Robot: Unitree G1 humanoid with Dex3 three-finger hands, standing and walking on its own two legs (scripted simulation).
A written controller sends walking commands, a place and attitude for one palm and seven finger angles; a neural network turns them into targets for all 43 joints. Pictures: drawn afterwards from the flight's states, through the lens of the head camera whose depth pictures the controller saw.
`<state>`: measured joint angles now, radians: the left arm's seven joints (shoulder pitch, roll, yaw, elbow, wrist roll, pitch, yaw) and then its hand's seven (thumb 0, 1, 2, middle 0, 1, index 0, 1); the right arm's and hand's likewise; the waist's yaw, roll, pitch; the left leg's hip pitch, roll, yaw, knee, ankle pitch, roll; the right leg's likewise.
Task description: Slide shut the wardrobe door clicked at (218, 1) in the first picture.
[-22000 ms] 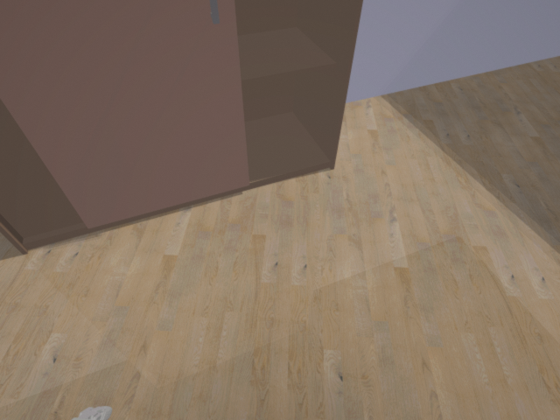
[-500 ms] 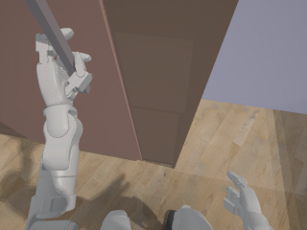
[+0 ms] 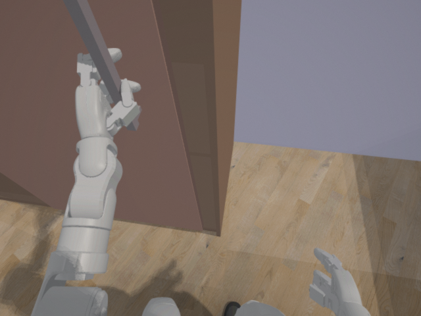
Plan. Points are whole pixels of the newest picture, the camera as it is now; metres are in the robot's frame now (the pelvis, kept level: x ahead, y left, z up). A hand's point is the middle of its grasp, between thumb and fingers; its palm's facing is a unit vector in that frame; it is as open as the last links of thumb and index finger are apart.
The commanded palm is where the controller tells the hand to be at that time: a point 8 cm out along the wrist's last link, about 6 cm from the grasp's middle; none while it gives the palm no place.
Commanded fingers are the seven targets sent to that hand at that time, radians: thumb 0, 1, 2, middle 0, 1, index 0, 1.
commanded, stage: step sideways, sliding the door along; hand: left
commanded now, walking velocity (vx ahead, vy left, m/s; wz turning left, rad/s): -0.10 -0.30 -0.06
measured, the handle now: (109, 58) +0.44 +0.22 +0.22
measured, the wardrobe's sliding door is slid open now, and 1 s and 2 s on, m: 0.06 0.00 0.00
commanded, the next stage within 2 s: stop walking and hold the door there in 0.88 s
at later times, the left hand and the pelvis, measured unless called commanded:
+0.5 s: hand (170, 107) +0.39 +0.12 +0.17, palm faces +0.32 -0.94 -0.09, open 6.8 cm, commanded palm +0.35 +0.09 +0.18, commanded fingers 0.00 0.90 0.90 -0.45 -1.40 -0.45 -1.40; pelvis -0.02 -0.07 +0.00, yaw -2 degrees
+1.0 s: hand (174, 104) +0.40 +0.12 +0.17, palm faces +0.50 -0.86 -0.11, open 6.9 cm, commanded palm +0.35 +0.14 +0.17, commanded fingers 0.00 0.90 0.90 -0.45 -1.40 -0.45 -1.40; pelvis +0.03 -0.15 +0.01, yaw +1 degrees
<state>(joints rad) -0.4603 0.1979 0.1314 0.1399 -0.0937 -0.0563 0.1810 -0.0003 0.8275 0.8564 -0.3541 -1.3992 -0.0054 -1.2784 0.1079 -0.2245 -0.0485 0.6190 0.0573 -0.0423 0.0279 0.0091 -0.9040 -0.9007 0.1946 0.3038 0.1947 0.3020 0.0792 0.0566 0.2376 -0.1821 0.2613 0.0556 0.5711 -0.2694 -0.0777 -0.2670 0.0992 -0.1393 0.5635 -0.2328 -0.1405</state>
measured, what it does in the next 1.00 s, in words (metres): steps to the right: left foot, then right foot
